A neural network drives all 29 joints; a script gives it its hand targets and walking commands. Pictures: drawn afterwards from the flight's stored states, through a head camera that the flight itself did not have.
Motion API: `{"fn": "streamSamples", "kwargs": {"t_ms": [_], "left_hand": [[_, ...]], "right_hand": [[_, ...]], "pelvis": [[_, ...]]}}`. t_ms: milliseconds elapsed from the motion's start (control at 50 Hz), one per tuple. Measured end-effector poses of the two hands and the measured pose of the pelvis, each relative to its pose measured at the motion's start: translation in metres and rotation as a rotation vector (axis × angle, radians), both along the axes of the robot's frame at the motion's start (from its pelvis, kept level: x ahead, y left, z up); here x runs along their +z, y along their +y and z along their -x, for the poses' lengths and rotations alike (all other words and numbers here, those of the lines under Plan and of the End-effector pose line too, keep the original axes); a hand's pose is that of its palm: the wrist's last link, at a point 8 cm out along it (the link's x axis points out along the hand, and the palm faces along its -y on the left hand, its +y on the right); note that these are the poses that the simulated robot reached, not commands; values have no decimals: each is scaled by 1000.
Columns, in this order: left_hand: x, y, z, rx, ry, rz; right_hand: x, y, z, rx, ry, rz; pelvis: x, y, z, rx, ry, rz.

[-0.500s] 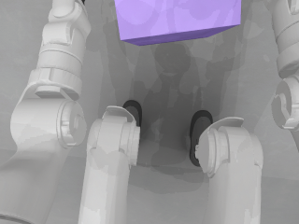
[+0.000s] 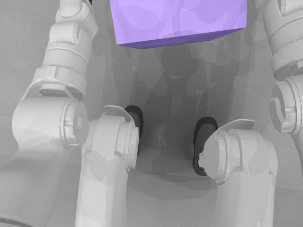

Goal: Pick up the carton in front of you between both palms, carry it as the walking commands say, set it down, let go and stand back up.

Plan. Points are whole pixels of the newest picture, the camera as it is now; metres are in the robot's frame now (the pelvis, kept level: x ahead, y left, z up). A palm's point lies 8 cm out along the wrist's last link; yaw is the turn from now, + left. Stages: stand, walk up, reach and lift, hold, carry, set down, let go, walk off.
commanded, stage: reach and lift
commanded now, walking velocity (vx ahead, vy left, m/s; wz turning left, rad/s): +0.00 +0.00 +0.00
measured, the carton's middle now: out of the picture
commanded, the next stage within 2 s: none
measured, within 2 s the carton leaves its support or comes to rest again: leaves its support in 0.42 s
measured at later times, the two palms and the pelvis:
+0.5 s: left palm out of the picture +0.54 +0.18 -0.15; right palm out of the picture +0.57 -0.12 -0.16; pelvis +0.01 +0.00 +0.00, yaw +0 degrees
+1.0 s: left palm out of the picture +0.49 +0.16 +0.05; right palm out of the picture +0.52 -0.14 +0.05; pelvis -0.01 +0.00 +0.11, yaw -2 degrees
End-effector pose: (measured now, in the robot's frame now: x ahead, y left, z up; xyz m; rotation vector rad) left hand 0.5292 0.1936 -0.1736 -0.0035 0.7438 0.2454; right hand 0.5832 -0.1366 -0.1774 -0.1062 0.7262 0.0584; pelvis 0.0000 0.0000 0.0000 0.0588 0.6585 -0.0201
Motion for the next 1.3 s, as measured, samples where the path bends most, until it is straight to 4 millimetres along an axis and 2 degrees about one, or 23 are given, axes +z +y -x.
{"fn": "streamSamples", "kwargs": {"t_ms": [60, 140, 360, 480, 560, 720, 780, 900, 1020, 1100, 1160, 1300], "left_hand": [[-2, -8, 0, -3, 1, 34], [-3, -20, -4, -21, 6, 25], [1, -16, -9, -36, 36, 24], [20, -16, -9, -7, 10, 21], [50, -23, -6, 29, -44, 35], [139, -33, 14, 21, -85, 61], [163, -34, 25, 7, -50, 55], [196, -31, 41, -2, -30, 42], [227, -33, 35, -21, -69, 43], [242, -36, 35, -25, -73, 58], [255, -38, 40, -36, -68, 63], [299, -37, 59, -38, -59, 68]], "right_hand": [[-2, 9, 1, 4, -8, -6], [0, 8, 2, -9, -10, 7], [4, 11, 1, -3, 34, 22], [10, 13, 11, -31, 19, 12], [38, 9, 20, -61, -18, 2], [145, -1, 37, -116, -54, -22], [173, -2, 45, -110, -21, -7], [206, 1, 59, -102, -3, 1], [230, -3, 67, -139, -41, -20], [248, -5, 69, -147, -45, -12], [261, -8, 79, -162, -39, -12], [304, -6, 100, -193, -26, -38]], "pelvis": [[2, 0, 1, 4, -1, -2], [5, 2, 1, 1, 3, 8], [-2, 0, -2, -3, -21, -2], [-3, 0, -5, 0, -10, 0], [2, -1, -5, -2, 13, 0], [39, 2, 2, -23, 73, 11], [60, 2, 6, -26, 83, 11], [95, 3, 10, -24, 106, 15], [114, 3, 8, -14, 115, 30], [128, 5, 3, -16, 116, 34], [141, 5, -3, -18, 111, 36], [179, 9, -17, -21, 61, 44]]}}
